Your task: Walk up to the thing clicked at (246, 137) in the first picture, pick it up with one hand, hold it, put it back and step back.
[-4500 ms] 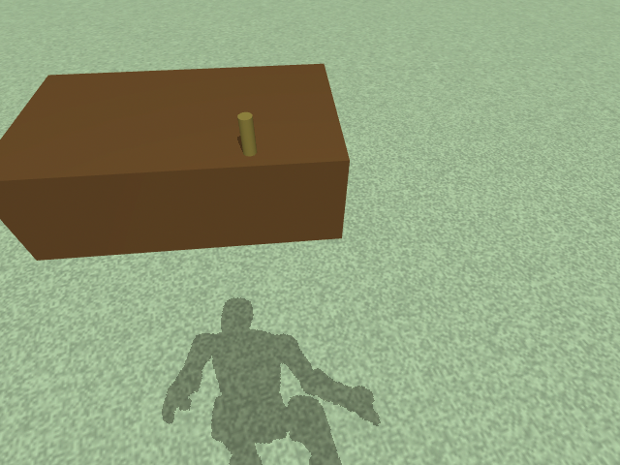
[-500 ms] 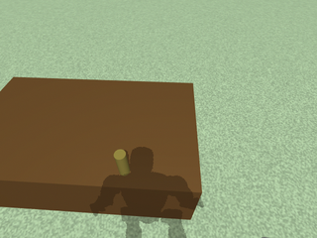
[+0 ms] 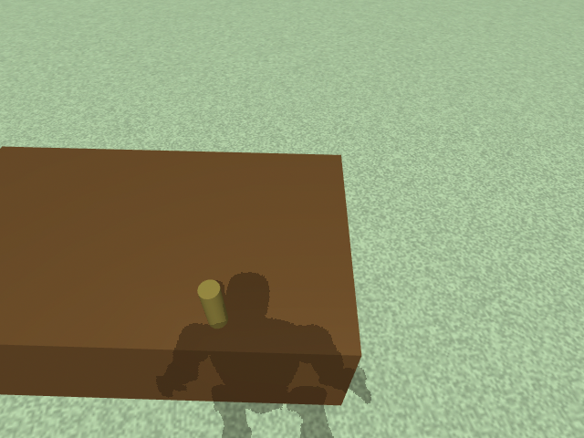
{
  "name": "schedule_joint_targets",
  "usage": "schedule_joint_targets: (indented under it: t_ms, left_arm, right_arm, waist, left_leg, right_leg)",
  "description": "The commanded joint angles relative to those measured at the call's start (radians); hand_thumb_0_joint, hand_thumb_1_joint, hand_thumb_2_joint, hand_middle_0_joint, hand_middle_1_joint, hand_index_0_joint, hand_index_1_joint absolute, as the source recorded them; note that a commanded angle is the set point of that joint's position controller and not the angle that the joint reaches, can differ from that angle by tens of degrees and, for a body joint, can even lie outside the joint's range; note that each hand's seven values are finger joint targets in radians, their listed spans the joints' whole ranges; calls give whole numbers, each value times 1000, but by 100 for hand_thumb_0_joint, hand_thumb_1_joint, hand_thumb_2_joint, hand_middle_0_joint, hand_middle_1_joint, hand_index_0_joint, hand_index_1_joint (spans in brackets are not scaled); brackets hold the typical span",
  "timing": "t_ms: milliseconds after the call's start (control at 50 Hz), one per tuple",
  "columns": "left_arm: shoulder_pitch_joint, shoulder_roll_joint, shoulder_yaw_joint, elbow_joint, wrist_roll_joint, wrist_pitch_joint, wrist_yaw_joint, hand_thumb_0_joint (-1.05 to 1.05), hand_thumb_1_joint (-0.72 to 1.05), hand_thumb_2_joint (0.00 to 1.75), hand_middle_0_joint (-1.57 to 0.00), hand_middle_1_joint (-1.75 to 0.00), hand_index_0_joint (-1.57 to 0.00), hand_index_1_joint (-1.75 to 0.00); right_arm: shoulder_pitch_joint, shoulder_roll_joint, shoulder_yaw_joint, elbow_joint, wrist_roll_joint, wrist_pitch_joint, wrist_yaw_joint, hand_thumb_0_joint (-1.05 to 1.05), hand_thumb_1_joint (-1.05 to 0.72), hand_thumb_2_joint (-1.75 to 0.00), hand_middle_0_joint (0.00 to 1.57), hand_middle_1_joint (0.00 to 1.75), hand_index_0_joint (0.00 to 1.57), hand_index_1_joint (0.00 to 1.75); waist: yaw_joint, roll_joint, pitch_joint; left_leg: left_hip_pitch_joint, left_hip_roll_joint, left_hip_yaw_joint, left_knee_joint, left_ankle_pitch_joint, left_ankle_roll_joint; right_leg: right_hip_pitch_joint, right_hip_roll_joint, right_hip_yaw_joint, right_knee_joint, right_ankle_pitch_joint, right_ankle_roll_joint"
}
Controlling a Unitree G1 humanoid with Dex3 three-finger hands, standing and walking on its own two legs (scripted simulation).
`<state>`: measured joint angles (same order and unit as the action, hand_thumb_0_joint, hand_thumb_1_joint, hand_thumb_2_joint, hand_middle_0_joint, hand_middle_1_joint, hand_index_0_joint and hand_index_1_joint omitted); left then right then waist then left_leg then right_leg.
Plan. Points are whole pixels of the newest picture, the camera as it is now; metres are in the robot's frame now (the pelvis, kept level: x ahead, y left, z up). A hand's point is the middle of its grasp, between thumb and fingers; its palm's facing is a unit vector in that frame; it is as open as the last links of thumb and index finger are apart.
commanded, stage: walk up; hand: left
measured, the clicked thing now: (213, 305) +0.47 +0.19 -0.29
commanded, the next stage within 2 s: stand in 0.34 s
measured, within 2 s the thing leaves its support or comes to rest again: neither
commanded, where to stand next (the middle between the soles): +0.07 +0.00 m, yaw -2 degrees
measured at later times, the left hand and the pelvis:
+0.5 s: hand out of the picture +0.09 +0.25 -0.15, palm faces -0.01 -0.94 -0.34, open 7.3 cm; pelvis +0.01 +0.00 +0.00, yaw +0 degrees
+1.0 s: hand out of the picture +0.11 +0.25 -0.15, palm faces -0.02 -0.94 -0.35, open 7.3 cm; pelvis +0.02 -0.01 +0.00, yaw +0 degrees
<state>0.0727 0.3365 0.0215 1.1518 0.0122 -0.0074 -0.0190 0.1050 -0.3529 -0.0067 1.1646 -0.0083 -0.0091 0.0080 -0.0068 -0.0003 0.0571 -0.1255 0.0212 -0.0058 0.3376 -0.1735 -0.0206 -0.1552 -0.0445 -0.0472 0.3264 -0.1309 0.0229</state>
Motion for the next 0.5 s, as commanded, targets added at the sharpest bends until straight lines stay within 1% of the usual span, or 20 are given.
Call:
schedule_joint_targets:
  t_ms: [0,20,40,100,120,160,240,280,300,320,360,380,400,420,440,460,480]
  left_arm:
    - [-45,214,35,-55,-5,-16,15,0,90,90,-20,-30,-20,-30]
    - [-45,213,36,-57,-3,-16,15,0,90,90,-20,-30,-20,-30]
    - [-41,211,34,-58,-4,-16,14,0,90,90,-20,-30,-20,-30]
    - [-44,212,35,-60,-4,-16,14,0,90,90,-20,-30,-20,-30]
    - [-41,214,36,-56,-5,-15,15,0,90,90,-20,-30,-20,-30]
    - [-47,212,37,-60,-3,-16,15,0,90,90,-20,-30,-20,-30]
    - [-42,211,36,-55,-5,-16,15,0,90,90,-20,-30,-20,-30]
    - [-43,212,36,-59,-6,-16,16,0,90,90,-20,-30,-20,-30]
    - [-38,210,36,-54,-6,-15,16,0,90,90,-20,-30,-20,-30]
    - [-28,222,28,-61,-3,-17,19,0,90,90,-20,-30,-20,-30]
    - [-39,226,29,-60,-4,-16,21,0,90,90,-20,-30,-20,-30]
    - [-35,221,26,-60,-2,-17,21,0,90,90,-20,-30,-20,-30]
    - [-30,222,24,-63,-2,-19,21,0,90,90,-20,-30,-20,-30]
    - [-26,218,22,-63,-2,-20,20,0,90,90,-20,-30,-20,-30]
    - [-30,223,24,-62,-2,-21,21,0,90,90,-20,-30,-20,-30]
    - [-30,220,22,-62,-3,-23,21,0,90,90,-20,-30,-20,-30]
    - [-31,228,23,-64,-4,-24,22,0,90,90,-20,-30,-20,-30]
  right_arm:
    - [-59,-211,-32,-65,1,-26,-13,0,-90,-90,20,30,20,30]
    - [-53,-213,-34,-64,0,-27,-14,0,-90,-90,20,30,20,30]
    - [-58,-214,-32,-66,1,-27,-13,0,-90,-90,20,30,20,30]
    - [-48,-212,-32,-65,1,-27,-14,0,-90,-90,20,30,20,30]
    - [-53,-212,-33,-68,0,-27,-14,0,-90,-90,20,30,20,30]
    - [-41,-212,-34,-65,1,-26,-14,0,-90,-90,20,30,20,30]
    - [-40,-211,-34,-67,2,-25,-15,0,-90,-90,20,30,20,30]
    - [-41,-210,-33,-68,2,-25,-15,0,-90,-90,20,30,20,30]
    - [-49,-208,-34,-70,2,-24,-15,0,-90,-90,20,30,20,30]
    - [-50,-213,-34,-80,-3,-21,-16,0,-90,-90,20,30,20,30]
    - [-36,-209,-31,-76,-5,-20,-15,0,-90,-90,20,30,20,30]
    - [-48,-211,-32,-78,-4,-19,-14,0,-90,-90,20,30,20,30]
    - [-46,-213,-34,-80,-3,-19,-13,0,-90,-90,20,30,20,30]
    - [-52,-213,-33,-82,-2,-19,-12,0,-90,-90,20,30,20,30]
    - [-44,-212,-32,-81,-3,-20,-13,0,-90,-90,20,30,20,30]
    - [-45,-209,-29,-80,-2,-20,-11,0,-90,-90,20,30,20,30]
    - [-41,-210,-31,-81,-3,-19,-11,0,-90,-90,20,30,20,30]
  waist:
    - [16,18,-82]
    - [13,15,-97]
    - [17,20,-94]
    - [14,5,-98]
    - [13,6,-86]
    - [11,-5,-100]
    - [10,-4,-91]
    - [12,-11,-89]
    - [12,-6,-81]
    - [9,-4,-93]
    - [3,-3,-81]
    - [8,-3,-70]
    - [6,-2,-86]
    - [8,6,-83]
    - [3,2,-88]
    - [5,8,-75]
    - [4,-1,-88]
  left_leg:
    - [-62,101,-94,-82,14,38]
    - [-60,106,-94,-82,16,39]
    - [-59,104,-93,-81,9,40]
    - [-46,103,-87,-74,28,39]
    - [-47,101,-86,-72,38,39]
    - [-45,105,-83,-67,40,41]
    - [-37,102,-84,-67,73,37]
    - [-37,100,-81,-66,69,38]
    - [-34,99,-84,-65,84,36]
    - [-9,115,-87,-76,86,32]
    - [-30,110,-85,-84,52,28]
    - [-33,109,-88,-82,44,29]
    - [-18,112,-86,-80,52,32]
    - [-17,112,-84,-76,62,32]
    - [-19,109,-81,-75,64,30]
    - [-27,107,-82,-78,59,29]
    - [-20,109,-81,-76,57,32]
  right_leg:
    - [70,-87,92,-45,-6,-33]
    - [80,-86,89,-42,-7,-35]
    - [75,-88,91,-42,3,-32]
    - [71,-90,95,-41,19,-33]
    - [57,-86,91,-41,15,-31]
    - [72,-92,94,-41,24,-33]
    - [71,-91,90,-35,45,-32]
    - [67,-92,94,-37,51,-31]
    - [57,-88,89,-39,49,-30]
    - [45,-93,88,-40,16,-32]
    - [44,-93,94,-45,-16,-35]
    - [39,-90,90,-50,-32,-33]
    - [41,-95,94,-46,-15,-34]
    - [37,-95,94,-48,-6,-32]
    - [43,-97,95,-46,6,-33]
    - [42,-96,95,-51,-1,-30]
    - [52,-100,98,-48,3,-33]
